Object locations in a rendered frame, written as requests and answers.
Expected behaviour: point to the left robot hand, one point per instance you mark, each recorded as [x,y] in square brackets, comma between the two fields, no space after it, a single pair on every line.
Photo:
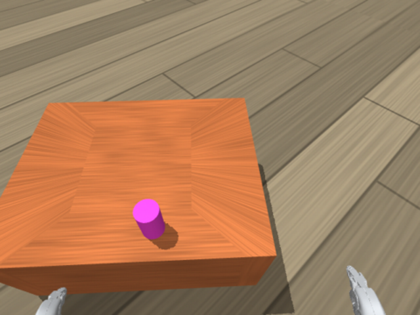
[53,305]

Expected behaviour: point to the can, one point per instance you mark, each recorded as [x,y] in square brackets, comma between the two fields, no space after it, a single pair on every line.
[149,218]

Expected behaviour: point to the right robot hand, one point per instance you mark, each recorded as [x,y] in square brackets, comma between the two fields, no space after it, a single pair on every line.
[364,299]

